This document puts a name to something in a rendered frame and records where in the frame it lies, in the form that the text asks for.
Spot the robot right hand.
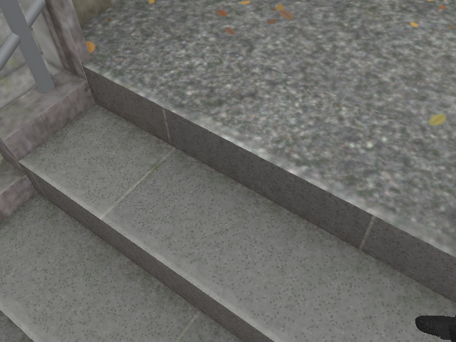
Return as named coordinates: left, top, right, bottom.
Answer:
left=415, top=315, right=456, bottom=342

